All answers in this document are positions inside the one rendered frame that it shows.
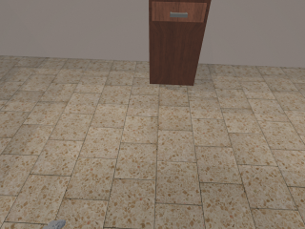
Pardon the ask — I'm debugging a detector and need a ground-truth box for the handle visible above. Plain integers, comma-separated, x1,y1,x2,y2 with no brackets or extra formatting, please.
170,12,188,18

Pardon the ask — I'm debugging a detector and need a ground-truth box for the cabinet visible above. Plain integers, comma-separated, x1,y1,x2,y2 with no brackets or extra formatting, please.
149,0,212,86

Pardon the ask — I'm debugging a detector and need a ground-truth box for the robot left hand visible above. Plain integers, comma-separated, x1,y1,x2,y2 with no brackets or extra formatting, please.
42,219,66,229

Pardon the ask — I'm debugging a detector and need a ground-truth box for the drawer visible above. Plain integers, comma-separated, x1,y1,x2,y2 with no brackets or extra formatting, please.
152,1,207,23

